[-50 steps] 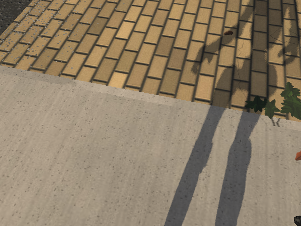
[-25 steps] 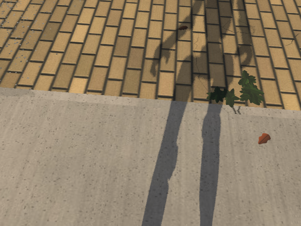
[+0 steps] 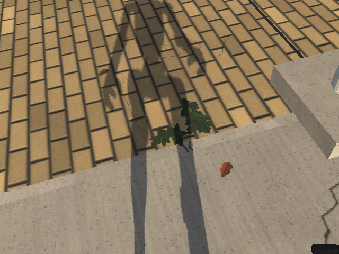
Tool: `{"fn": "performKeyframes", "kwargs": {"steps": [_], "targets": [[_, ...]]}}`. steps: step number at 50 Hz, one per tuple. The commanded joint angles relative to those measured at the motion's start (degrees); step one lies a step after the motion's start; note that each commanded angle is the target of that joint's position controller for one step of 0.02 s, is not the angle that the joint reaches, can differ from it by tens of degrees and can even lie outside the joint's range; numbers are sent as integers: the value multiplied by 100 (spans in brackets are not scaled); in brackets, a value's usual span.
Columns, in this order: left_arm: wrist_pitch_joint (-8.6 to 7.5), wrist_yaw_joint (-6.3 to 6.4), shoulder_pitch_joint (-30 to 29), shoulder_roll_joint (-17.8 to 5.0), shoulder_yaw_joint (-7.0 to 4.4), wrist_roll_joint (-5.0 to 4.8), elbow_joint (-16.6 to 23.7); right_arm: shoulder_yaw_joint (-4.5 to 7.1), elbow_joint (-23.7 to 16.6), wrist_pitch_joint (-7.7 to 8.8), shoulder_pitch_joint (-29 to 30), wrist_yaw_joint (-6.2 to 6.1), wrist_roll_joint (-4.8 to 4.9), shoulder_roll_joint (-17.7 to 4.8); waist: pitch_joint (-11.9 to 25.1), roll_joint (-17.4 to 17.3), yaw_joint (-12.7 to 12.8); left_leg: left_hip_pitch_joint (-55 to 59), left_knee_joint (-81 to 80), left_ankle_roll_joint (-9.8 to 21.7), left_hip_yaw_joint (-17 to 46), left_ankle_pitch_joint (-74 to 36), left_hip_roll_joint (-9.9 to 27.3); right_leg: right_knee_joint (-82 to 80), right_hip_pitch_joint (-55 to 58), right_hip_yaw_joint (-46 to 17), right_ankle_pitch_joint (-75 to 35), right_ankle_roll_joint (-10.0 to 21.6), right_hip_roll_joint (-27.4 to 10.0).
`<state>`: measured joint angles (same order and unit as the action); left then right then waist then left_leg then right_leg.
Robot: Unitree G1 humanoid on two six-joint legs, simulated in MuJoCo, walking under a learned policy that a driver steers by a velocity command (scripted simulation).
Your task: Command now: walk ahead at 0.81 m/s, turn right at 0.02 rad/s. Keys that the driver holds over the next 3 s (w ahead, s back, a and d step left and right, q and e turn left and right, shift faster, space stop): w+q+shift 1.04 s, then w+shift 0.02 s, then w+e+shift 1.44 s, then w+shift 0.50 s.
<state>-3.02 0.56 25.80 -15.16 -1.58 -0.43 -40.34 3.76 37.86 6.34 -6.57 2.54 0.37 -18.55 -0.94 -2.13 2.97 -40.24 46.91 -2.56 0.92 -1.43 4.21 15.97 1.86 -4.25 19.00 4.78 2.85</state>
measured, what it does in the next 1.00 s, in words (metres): walks ahead, turning left: left foot, then right foot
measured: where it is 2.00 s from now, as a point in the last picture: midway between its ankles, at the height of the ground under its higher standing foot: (56, 84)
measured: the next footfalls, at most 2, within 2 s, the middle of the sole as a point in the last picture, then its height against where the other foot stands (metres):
left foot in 0.22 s outside the picture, level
right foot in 0.64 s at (203, 176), level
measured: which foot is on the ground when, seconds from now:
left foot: up 0.00-0.20, down 0.22-0.66, up 0.68-1.00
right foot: down 0.00-0.24, up 0.26-0.62, down 0.64-1.00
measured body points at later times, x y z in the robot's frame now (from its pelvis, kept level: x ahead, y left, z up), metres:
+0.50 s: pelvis +0.43 +0.04 +0.00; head +0.45 +0.05 +0.45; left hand +0.58 +0.33 -0.05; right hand +0.52 -0.22 -0.12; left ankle +0.36 +0.10 -0.74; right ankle +0.68 -0.10 -0.67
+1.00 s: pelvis +0.83 +0.15 -0.02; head +0.83 +0.18 +0.43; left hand +0.59 +0.32 -0.15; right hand +1.18 +0.19 -0.06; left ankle +0.89 +0.38 -0.67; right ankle +0.80 -0.04 -0.74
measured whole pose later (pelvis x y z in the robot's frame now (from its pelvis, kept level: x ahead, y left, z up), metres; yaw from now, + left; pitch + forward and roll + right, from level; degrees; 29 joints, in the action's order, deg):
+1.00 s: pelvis +0.83 +0.15 -0.02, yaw +49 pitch -1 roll -4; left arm -5.4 0.7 27.4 -18.6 -4.2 0.6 -47.5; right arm 2.6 32.0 1.2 -3.3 3.2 2.1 -18.5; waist -2.9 -1.9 6.6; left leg -47.7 57.0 3.6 -1.5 0.8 6.3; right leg 14.5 10.3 12.9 23.2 -1.7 1.8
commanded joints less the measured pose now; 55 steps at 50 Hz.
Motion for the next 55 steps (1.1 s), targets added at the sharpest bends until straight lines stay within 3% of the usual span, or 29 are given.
{"fn": "performKeyframes", "kwargs": {"steps": [1,5,8,10,11,12,13,14,15,16,17,19,22,25,29,30,31,32,33,34,35,36,37,39,41,45,50,53,55], "targets": [[-200,59,-54,-1025,-250,-12,163,-110,-527,64,1220,80,114,-124,-862,781,302,139,-939,74,-432,-1021,-130,-1380,-988,-248,-898,656,-1126],[-231,16,211,-1020,-211,5,-216,-134,-646,126,1609,282,225,-176,-1011,630,372,-13,-1843,509,-484,-1043,-351,-1370,61,394,-2055,402,-1392],[-160,104,151,-1275,-239,195,-287,-16,-681,91,1230,298,241,-421,-203,1094,-13,723,-1606,835,-982,-338,-1006,-204,966,791,-6652,36,-1468],[-18,207,2,-1398,-271,366,-249,166,-322,-52,-406,203,306,-778,791,1350,-849,2388,-1095,1093,-1115,258,-1305,1908,944,912,-9090,-133,-1530],[19,239,-467,-1509,-283,362,-92,283,4,-140,-1891,108,300,-983,1257,1002,-1681,4330,-1232,1343,-582,302,-1034,3809,-394,1011,-8777,-279,-1420],[-82,176,138,-540,-52,369,153,366,215,-163,-2551,71,205,-1393,1995,-1013,-1169,7147,-894,2541,2298,2443,446,6908,-3584,451,-2215,-793,-454],[-394,4,-15,-719,71,55,264,336,190,-132,-2527,23,186,-1078,2912,-902,-1218,7644,-2462,2885,5063,4786,1180,7570,-4494,-455,705,-663,208],[-588,-84,-986,-1056,-29,-205,563,296,183,-119,-2373,-64,61,-896,1765,-560,-1357,6827,-3093,2392,4869,4657,1004,7359,-4956,-631,291,-382,-67],[-719,-98,-1366,-1016,33,-207,757,267,118,-90,-2023,-82,-7,-881,1047,152,-1059,5735,-3265,2204,4343,3899,883,6799,-4823,-633,31,-250,-316],[-780,-96,-1534,-854,70,-53,758,211,46,-60,-1672,-75,-35,-735,478,722,-727,4595,-3414,2163,3854,3222,631,6253,-4486,-572,-56,-170,-446],[-747,-91,-1320,-784,60,28,708,162,-71,-37,-1314,-105,-98,-637,182,623,-338,3724,-3552,2220,3380,2803,323,5858,-4076,-633,-159,-204,-597],[-598,-87,-1085,-783,45,117,626,117,-171,-82,-965,-139,-3,-458,-243,292,-21,2767,-3784,2286,2871,2484,-36,5289,-3846,-497,-134,-391,-750],[-520,-60,-1789,-655,108,235,983,127,-155,-78,-924,-265,131,-550,-811,177,-107,1180,-3986,2136,2158,1896,-394,3753,-3278,-28,-1017,-761,-700],[-560,-96,-2539,-453,132,161,1238,226,6,-87,-1276,-351,246,-787,-590,-6,-540,514,-3859,1641,1899,1998,-598,2142,-1755,112,-2789,-946,-337],[-554,-38,-2657,-871,-91,-155,1264,247,162,-205,-1588,-405,310,-691,-332,-321,-605,2236,-2962,1300,2508,2172,-350,1248,-1842,-402,-2432,-1038,-355],[-573,-32,-2409,-977,-174,-191,1213,253,186,-262,-1613,-398,266,-681,-174,-398,-449,2587,-2565,1211,2607,1759,-230,1251,-1673,-377,-1989,-957,-353],[-583,-16,-1659,-1183,-330,-230,1080,240,181,-305,-1555,-353,174,-686,272,-409,10,2811,-1656,1024,2487,835,-296,1362,-1021,-272,-1440,-803,-342],[-543,26,-461,-1322,-431,-247,904,134,67,-323,-1408,-284,15,-440,1149,-354,664,2359,-117,786,2177,360,-491,1815,445,-340,-942,-607,-704],[-480,56,538,-1665,-498,-109,712,-93,-96,-300,-1772,-268,-97,344,2110,1099,647,1086,2022,673,1575,2518,-953,1555,2241,-2055,1022,-202,-1782],[-445,-92,400,-2045,-553,67,567,-236,-421,-198,-2431,-255,411,442,2494,3729,43,-585,3686,568,1076,3259,-903,-2,2760,-5564,3392,517,-2919],[-406,-78,-133,-1377,-448,52,804,-168,-257,-253,-1940,-310,481,-121,1543,2466,265,-1019,4098,503,934,2565,-429,-233,2057,-5133,3793,379,-2644],[-346,-31,-319,-1081,-385,59,750,-91,-298,-284,-1290,-287,336,-436,809,1556,396,-1063,4007,497,671,2185,-274,-105,1358,-3812,2544,223,-2413],[-306,-21,-408,-1038,-378,141,644,-69,-353,-310,-845,-274,170,-439,412,564,355,-806,3741,531,587,1990,-39,-3,686,-2836,1178,116,-2167],[-332,5,-678,-714,-290,185,416,-19,-497,-397,-625,-187,186,-342,-58,708,58,-435,3176,563,653,1770,318,-114,-161,-1644,-46,127,-1849],[-371,-35,-709,-461,-242,48,212,-65,-601,-535,-552,-139,273,-98,-193,846,-72,-530,3050,616,553,1831,474,-256,-345,-949,-573,122,-1769],[-391,-10,-957,-726,-313,84,65,-138,-815,-545,-167,-39,195,-9,-667,519,-270,-852,2280,494,401,890,505,-723,-728,232,-1471,168,-1744],[-364,39,-567,-1175,-383,102,-205,-168,-1000,-391,843,196,170,-43,-1049,96,9,-243,171,768,-542,-271,98,-935,-335,1509,-3184,-198,-1487],[-242,133,-270,-1653,-470,75,-304,8,-1000,-361,625,240,211,-390,-419,752,-391,1174,-192,1048,-1222,220,-735,204,192,1744,-7661,-350,-1609],[-180,123,-431,-1729,-439,52,-318,287,-560,-457,-1228,122,195,-779,530,982,-1447,3467,-379,1511,-780,681,-896,2226,-290,1458,-8683,-47,-1890]]}}
Over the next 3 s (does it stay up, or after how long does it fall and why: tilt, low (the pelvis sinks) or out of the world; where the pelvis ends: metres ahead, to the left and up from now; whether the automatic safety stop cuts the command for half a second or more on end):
stays up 2.32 0.85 -0.04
